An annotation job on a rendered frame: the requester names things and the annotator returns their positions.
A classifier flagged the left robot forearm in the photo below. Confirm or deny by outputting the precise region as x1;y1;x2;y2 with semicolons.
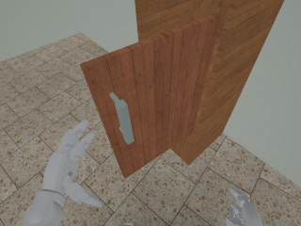
23;189;66;226

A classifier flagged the cupboard door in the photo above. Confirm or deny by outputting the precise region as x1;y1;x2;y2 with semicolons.
80;12;222;179

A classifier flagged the left robot hand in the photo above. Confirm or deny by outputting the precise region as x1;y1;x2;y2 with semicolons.
41;119;103;208

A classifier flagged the handle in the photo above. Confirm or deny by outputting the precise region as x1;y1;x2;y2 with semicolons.
109;92;135;145

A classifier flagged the right robot hand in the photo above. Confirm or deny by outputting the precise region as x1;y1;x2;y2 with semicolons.
226;186;263;226

